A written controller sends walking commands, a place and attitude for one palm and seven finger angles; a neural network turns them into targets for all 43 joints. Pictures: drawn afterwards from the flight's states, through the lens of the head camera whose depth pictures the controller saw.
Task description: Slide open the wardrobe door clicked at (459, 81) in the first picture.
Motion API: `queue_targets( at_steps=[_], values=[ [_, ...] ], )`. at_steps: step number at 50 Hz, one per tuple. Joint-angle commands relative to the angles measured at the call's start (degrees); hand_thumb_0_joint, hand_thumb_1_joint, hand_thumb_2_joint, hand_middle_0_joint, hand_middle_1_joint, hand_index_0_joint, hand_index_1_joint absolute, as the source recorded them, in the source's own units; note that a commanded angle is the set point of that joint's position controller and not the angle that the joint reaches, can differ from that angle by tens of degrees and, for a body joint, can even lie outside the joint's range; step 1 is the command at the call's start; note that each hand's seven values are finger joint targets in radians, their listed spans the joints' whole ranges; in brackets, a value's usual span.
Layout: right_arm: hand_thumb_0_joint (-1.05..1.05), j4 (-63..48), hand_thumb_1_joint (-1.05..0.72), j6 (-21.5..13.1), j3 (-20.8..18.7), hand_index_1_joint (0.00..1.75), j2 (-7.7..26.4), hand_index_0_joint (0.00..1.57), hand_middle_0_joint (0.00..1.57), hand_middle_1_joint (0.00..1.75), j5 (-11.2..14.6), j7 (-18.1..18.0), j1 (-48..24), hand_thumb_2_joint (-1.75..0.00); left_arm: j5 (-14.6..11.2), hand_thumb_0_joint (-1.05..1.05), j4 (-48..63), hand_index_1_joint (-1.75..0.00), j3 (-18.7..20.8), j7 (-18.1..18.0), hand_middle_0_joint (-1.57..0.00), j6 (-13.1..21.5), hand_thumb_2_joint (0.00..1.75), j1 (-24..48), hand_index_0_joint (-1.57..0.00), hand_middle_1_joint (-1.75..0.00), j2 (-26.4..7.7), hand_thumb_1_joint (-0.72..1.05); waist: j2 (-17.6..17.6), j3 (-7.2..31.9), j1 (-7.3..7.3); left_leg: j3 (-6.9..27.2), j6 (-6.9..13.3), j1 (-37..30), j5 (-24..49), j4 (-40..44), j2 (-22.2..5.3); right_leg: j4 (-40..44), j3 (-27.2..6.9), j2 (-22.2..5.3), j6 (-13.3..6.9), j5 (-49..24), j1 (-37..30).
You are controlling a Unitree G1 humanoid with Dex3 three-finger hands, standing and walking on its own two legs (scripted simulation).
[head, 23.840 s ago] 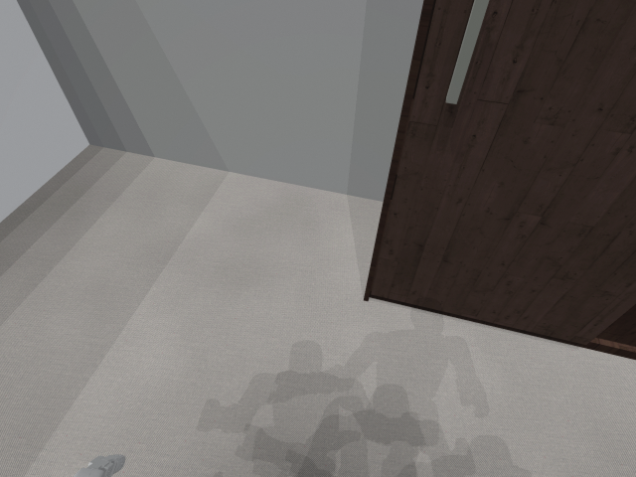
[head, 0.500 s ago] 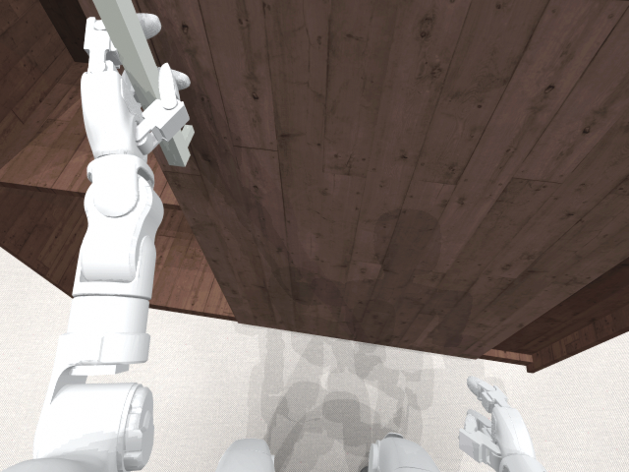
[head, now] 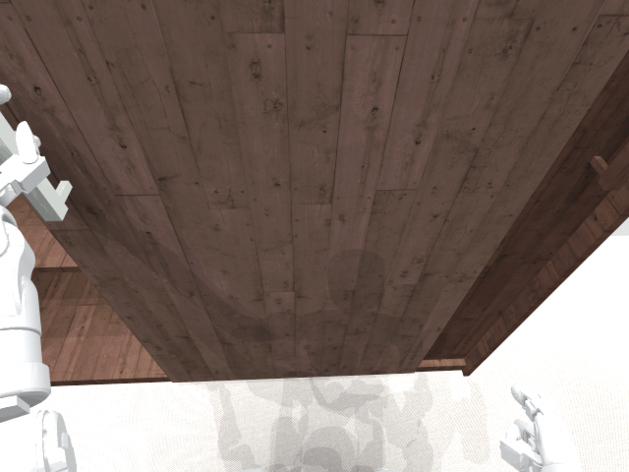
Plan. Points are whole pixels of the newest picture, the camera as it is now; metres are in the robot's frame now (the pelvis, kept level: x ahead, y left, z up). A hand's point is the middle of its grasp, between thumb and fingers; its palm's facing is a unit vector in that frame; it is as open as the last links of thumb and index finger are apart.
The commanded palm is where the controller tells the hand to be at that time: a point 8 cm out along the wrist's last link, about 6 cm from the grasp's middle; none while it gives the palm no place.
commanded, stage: stop walking and hold the door there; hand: left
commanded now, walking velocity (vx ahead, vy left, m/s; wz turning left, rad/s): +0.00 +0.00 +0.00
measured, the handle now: (15, 137) +0.41 +0.37 +0.20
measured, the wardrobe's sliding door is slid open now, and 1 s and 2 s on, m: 0.54 0.54 0.54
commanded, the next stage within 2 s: none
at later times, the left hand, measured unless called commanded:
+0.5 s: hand (28, 157) +0.37 +0.33 +0.21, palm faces +0.60 -0.78 -0.19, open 6.4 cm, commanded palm +0.32 +0.36 +0.19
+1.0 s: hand (23, 162) +0.37 +0.34 +0.20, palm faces +0.50 -0.83 -0.24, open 6.0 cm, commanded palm +0.32 +0.39 +0.19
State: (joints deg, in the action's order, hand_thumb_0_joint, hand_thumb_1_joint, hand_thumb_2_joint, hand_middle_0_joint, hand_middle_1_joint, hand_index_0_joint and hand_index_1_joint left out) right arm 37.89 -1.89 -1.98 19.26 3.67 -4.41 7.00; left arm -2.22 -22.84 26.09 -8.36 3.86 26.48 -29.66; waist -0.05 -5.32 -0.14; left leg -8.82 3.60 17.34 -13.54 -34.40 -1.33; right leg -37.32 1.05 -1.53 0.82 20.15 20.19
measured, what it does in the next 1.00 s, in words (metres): steps on the spot: right foot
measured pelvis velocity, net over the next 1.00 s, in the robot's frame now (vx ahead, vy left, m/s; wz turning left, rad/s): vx -0.04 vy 0.03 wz -0.07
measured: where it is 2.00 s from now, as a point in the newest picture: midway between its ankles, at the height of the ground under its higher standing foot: outside the picture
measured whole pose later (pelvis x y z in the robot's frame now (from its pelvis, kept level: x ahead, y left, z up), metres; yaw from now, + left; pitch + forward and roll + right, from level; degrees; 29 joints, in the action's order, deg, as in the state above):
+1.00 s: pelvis -0.04 +0.03 +0.00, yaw -4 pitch -1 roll +0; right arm 42.4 0.0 -1.7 19.9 3.0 -6.1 12.1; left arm 0.7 -47.7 28.1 -3.1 11.3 32.8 -34.4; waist -2.2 -1.2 2.4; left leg -6.6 1.8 17.8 -13.3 -32.4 0.3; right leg -31.6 1.1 -5.5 4.2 14.6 15.3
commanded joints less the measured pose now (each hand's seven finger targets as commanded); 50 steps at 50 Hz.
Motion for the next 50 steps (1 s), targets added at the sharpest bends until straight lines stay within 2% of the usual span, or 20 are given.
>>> queue_targets(
  at_steps=[1,3,5,8,11,12,13,14,20,23,27,36,38,41,42,43,45,47,49,50],
  values=[
    [0.0,-7.18,-0.9,-4.07,-1.01,0.3,5.34,0.2,0.2,0.3,-1.33,-0.3,0.16,-0.9,1.81,0.0,12.64,-1.4,0.36,-0.26,-0.45,6.87,0.9,18.16,-0.45,-1.4,-17.07,0.9,-18.34,16.69,-0.24,17.26,4.07,-7.63,16.08,18.12,-18.09,-14.7,-1.28,0.2,-0.76,5.59,0.89],
    [0.0,-6.73,-0.9,-4.44,-1.06,0.3,5.61,0.2,0.2,0.3,-1.11,-0.74,1.39,-0.9,1.72,0.0,11.77,-1.4,2.72,-0.24,-0.45,6.27,0.9,17.67,-0.45,-1.4,-20.22,0.9,-11.98,18.06,-0.91,12.84,3.63,-13.21,24.11,15.29,-15.87,-9.1,0.82,-0.06,0.35,3.62,1.06],
    [0.0,-6.81,-0.9,-4.97,-0.69,0.3,5.43,0.2,0.2,0.3,-0.94,-0.47,1.98,-0.9,1.38,0.0,11.46,-1.4,-0.52,0.39,-0.45,5.67,0.9,17.85,-0.45,-1.4,-16.86,0.9,-14.7,19.63,-0.31,10.26,2.7,-16.09,26.01,13.88,-14.9,-1.26,2.55,0.63,0.38,2.68,-1.16],
    [0.0,-6.52,-0.9,-4.85,-0.35,0.3,6.83,0.2,0.2,0.3,-1.48,-0.85,2.59,-0.9,1.63,0.0,6.87,-1.4,2.33,0.28,-0.45,5.0,0.9,16.47,-0.45,-1.4,-21.19,0.9,-14.21,18.55,-0.6,8.53,0.38,-11.91,19.91,12.5,-13.53,10.2,3.05,0.38,0.08,-4.88,-8.41],
    [0.0,-6.55,-0.9,-4.16,-0.57,0.3,6.75,0.2,0.2,0.3,-1.93,-1.28,2.81,-0.9,2.27,0.0,2.19,-1.4,6.65,0.06,-0.45,5.26,0.9,16.21,-0.45,-1.4,-26.38,0.9,-6.03,19.98,0.25,4.46,-3.48,-7.39,13.28,7.22,-8.54,13.6,-3.72,-5.58,-1.97,-27.8,-12.74],
    [0.0,-6.3,-0.9,-4.02,-0.47,0.3,6.37,0.2,0.2,0.3,-2.09,-1.37,2.67,-0.9,2.76,0.0,0.31,-1.4,7.24,0.12,-0.45,5.51,0.9,15.94,-0.45,-1.4,-27.26,0.9,-6.53,20.5,0.64,3.84,-4.06,-7.68,13.1,7.27,-7.5,12.64,-4.32,-6.82,-2.14,-33.2,-12.31],
    [0.0,-5.15,-0.9,-3.21,-1.17,0.3,7.0,0.2,0.2,0.3,-1.16,-1.64,4.07,-0.9,1.97,0.0,-2.39,-1.4,10.92,-0.3,-0.45,5.14,0.9,14.33,-0.45,-1.4,-30.95,0.9,-1.95,22.82,0.18,3.62,-4.0,-7.39,12.97,5.42,-6.94,12.36,-5.7,-7.22,-2.23,-33.6,-13.79],
    [0.0,-5.24,-0.9,-2.84,-1.22,0.3,6.64,0.2,0.2,0.3,-0.94,-1.77,4.01,-0.9,1.93,0.0,-3.8,-1.4,10.69,-0.27,-0.45,4.86,0.9,14.76,-0.45,-1.4,-30.78,0.9,1.19,23.6,-0.13,3.82,-3.66,-7.78,12.14,4.7,-6.67,12.63,-6.44,-7.56,-2.24,-34.25,-13.59],
    [0.0,-4.2,-0.9,-2.57,-1.02,0.3,7.49,0.2,0.2,0.3,-0.93,-2.23,4.59,-0.9,2.09,0.0,-11.64,-1.4,7.84,0.37,-0.45,5.85,0.9,18.99,-0.45,-1.4,-28.96,0.9,-5.62,16.95,0.2,6.81,-1.89,-8.34,-1.71,12.22,-9.21,15.02,-3.26,-3.46,-1.18,-6.83,-4.08],
    [0.0,-3.66,-0.9,-2.91,-1.01,0.3,7.89,0.2,0.2,0.3,-0.75,-2.55,5.28,-0.9,1.87,0.0,-14.21,-1.4,5.48,0.42,-0.45,6.29,0.9,20.75,-0.45,-1.4,-27.2,0.9,-8.63,14.61,0.3,9.14,-1.09,-6.73,-9.14,17.44,-11.15,13.53,-1.14,-1.52,-0.93,-2.34,-3.4],
    [0.0,-3.3,-0.9,-3.22,-1.32,0.3,8.46,0.2,0.2,0.3,-0.66,-2.34,6.44,-0.9,2.46,0.0,-18.51,-1.4,6.94,0.31,-0.45,6.56,0.9,20.95,-0.45,-1.4,-28.72,0.9,-6.61,13.42,-0.04,7.69,-1.46,-3.63,-11.74,17.09,-10.43,13.67,-1.44,-1.62,-1.26,-2.14,-4.21],
    [0.0,-2.65,-0.9,-3.39,-1.86,0.3,8.33,0.2,0.2,0.3,-0.8,-2.09,7.45,-0.9,2.65,0.0,-19.51,-1.4,5.33,1.34,-0.45,7.49,0.9,22.63,-0.45,-1.4,-27.58,0.9,-2.67,15.48,0.5,5.04,-2.08,-8.89,1.44,9.39,-7.54,16.18,-5.53,-4.5,-1.63,-9.63,-2.1],
    [0.0,-1.99,-0.9,-2.42,-2.31,0.3,8.56,0.2,0.2,0.3,-0.76,-2.11,7.65,-0.9,2.61,0.0,-21.6,-1.4,6.24,1.16,-0.45,7.44,0.9,21.09,-0.45,-1.4,-29.49,0.9,-1.71,14.48,0.65,3.65,-2.43,-7.85,3.76,5.5,-5.78,17.23,-8.19,-8.28,-2.35,-14.73,-2.27],
    [0.0,-2.47,-0.9,-1.51,-2.67,0.3,7.99,0.2,0.2,0.3,-0.86,-1.75,6.91,-0.9,3.18,0.0,-20.64,-1.4,7.71,1.03,-0.45,7.87,0.9,22.25,-0.45,-1.4,-30.83,0.9,5.11,16.57,0.19,4.26,-3.56,-3.91,4.47,-1.15,-3.55,16.35,-11.83,-15.47,-4.4,-28.49,-6.99],
    [0.0,-2.54,-0.9,-1.39,-2.67,0.3,7.92,0.2,0.2,0.3,-0.82,-1.63,6.4,-0.9,3.13,0.0,-20.22,-1.4,7.6,1.11,-0.45,7.82,0.9,22.79,-0.45,-1.4,-30.55,0.9,7.13,16.65,-0.04,5.08,-3.75,-1.91,0.48,-2.24,-3.05,15.61,-12.14,-17.23,-5.13,-32.92,-8.91],
    [0.0,-2.15,-0.9,-0.99,-2.6,0.3,8.12,0.2,0.2,0.3,-0.63,-1.85,6.0,-0.9,2.63,0.0,-19.58,-1.4,6.19,1.26,-0.45,7.62,0.9,23.38,-0.45,-1.4,-29.83,0.9,5.48,16.47,0.1,5.89,-3.81,-1.42,-0.63,-2.68,-2.42,14.98,-12.45,-18.35,-5.63,-36.47,-9.88],
    [0.0,-2.66,-0.9,-1.07,-2.29,0.3,7.46,0.2,0.2,0.3,-0.65,-1.71,5.06,-0.9,2.8,0.0,-17.77,-1.4,7.03,1.35,-0.45,7.48,0.9,22.91,-0.45,-1.4,-29.48,0.9,9.72,15.44,-0.35,7.2,-4.3,1.45,-3.59,-1.18,-1.95,13.22,-10.69,-19.64,-5.64,-40.27,-12.1],
    [0.0,-2.28,-0.9,-0.87,-2.47,0.3,7.91,0.2,0.2,0.3,-0.82,-2.25,4.07,-0.9,2.97,0.0,-18.16,-1.4,10.98,1.16,-0.45,7.43,0.9,20.64,-0.45,-1.4,-33.46,0.9,9.95,15.13,-0.74,6.72,-4.55,-0.86,1.18,1.81,-1.9,11.61,-8.46,-18.88,-4.67,-42.77,-10.53],
    [0.0,-2.49,-0.9,-0.09,-2.06,0.3,8.46,0.2,0.2,0.3,-1.1,-2.78,3.77,-0.9,3.19,0.0,-15.69,-1.4,10.71,1.28,-0.45,8.62,0.9,21.16,-0.45,-1.4,-33.79,0.9,3.13,17.21,-0.54,8.06,-4.06,-7.12,21.87,7.15,-5.43,7.42,-2.18,-14.25,-1.7,-38.39,-8.3],
    [0.0,-3.81,-0.9,0.13,-1.81,0.3,8.63,0.2,0.2,0.3,-0.93,-2.44,2.48,-0.9,3.04,0.0,-13.63,-1.4,7.68,1.75,-0.45,9.38,0.9,22.05,-0.45,-1.4,-29.82,0.9,-3.44,17.77,-0.5,12.86,-2.85,-9.65,32.44,9.24,-9.61,3.62,0.54,-9.58,-0.2,-24.69,-5.54]
  ],
)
